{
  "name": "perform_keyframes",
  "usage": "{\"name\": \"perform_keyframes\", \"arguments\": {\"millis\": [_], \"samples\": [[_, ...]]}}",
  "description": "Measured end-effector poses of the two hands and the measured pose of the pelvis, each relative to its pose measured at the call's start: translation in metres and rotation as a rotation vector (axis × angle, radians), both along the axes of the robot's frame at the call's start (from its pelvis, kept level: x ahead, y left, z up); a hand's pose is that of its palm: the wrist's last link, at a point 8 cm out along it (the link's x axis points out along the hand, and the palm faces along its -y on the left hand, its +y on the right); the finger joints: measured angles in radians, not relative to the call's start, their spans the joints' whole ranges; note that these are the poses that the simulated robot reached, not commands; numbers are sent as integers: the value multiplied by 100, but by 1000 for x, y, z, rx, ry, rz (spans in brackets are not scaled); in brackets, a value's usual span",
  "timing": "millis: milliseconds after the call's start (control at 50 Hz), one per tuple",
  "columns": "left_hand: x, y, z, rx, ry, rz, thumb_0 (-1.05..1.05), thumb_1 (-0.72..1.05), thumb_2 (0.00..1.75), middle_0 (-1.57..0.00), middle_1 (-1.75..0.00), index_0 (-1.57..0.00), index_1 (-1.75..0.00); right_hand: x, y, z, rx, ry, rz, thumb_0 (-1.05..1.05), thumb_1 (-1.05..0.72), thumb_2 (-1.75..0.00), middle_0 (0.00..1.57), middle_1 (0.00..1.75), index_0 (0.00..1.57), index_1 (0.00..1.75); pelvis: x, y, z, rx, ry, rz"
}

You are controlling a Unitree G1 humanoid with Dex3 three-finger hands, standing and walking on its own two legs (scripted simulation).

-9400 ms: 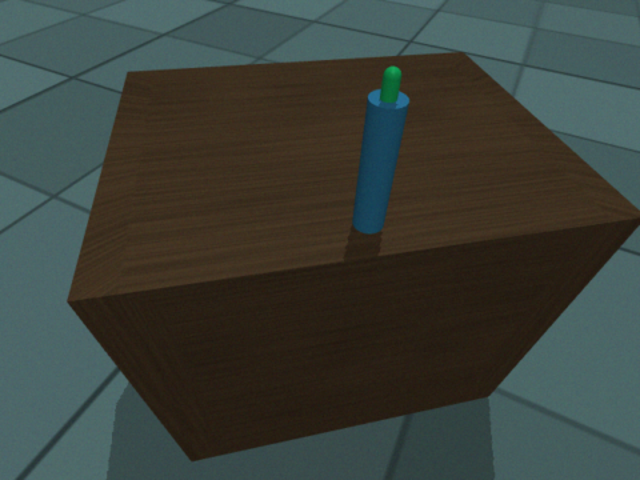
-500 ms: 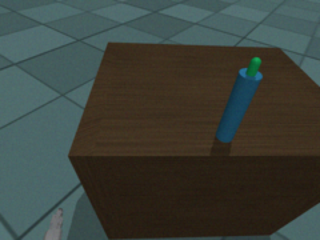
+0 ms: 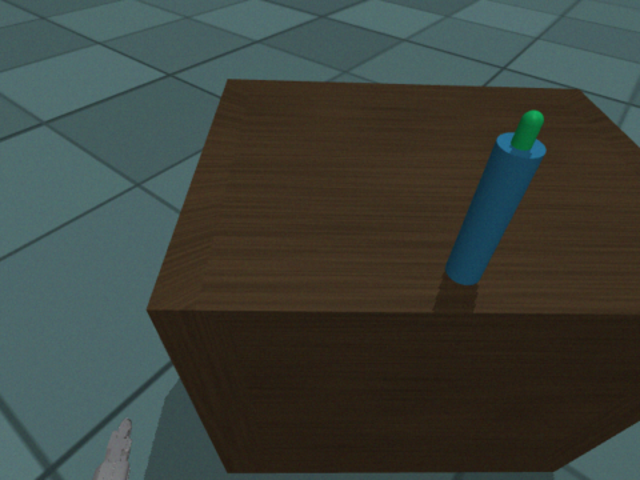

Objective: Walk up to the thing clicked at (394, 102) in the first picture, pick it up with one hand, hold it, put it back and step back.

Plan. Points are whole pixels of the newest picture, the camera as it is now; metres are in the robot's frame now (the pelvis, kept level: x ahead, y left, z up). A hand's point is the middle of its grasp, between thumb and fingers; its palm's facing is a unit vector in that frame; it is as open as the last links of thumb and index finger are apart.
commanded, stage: go down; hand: right
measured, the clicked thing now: (492, 206) +0.43 -0.21 +0.16
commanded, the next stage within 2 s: approach in 1.36 s
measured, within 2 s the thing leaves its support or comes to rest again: neither
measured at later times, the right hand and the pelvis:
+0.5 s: hand out of the picture +0.34 -0.39 +0.21, palm faces +0.19 +0.98 +0.00, open 17.7 cm; pelvis +0.00 -0.01 +0.00, yaw +0 degrees
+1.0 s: hand out of the picture +0.34 -0.39 +0.22, palm faces +0.19 +0.98 -0.01, open 17.6 cm; pelvis +0.00 -0.01 +0.00, yaw +0 degrees
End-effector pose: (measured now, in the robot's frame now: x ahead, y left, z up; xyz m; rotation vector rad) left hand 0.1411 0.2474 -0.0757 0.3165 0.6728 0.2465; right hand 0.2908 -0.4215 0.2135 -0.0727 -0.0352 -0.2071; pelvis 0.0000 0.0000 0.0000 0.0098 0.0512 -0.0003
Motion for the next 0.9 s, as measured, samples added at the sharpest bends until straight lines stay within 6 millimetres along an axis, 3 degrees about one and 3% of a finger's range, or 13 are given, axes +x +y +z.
{"name": "perform_keyframes", "arguments": {"millis": [220, 560, 900], "samples": [[3, -3, 1, 3, -15, 7, -1, -54, 6, -6, -5, -5, -5, 14, -4, 3, 33, 6, 14, -1, 58, -6, 3, 5, 4, 6, 2, -3, -1, 3, 17, 2], [1, -2, 1, 29, 8, 15, -1, -54, 6, -6, -5, -5, -5, 19, -19, -3, 80, 45, 15, -1, 60, -6, 3, 6, 4, 6, 2, -7, -3, 9, 36, 0], [-3, -5, -2, 17, 10, 19, -1, -54, 6, -6, -5, -5, -5, 25, -16, -1, 68, 47, 24, -1, 59, -6, 3, 6, 4, 6, 1, -8, -3, 13, 41, 7]]}}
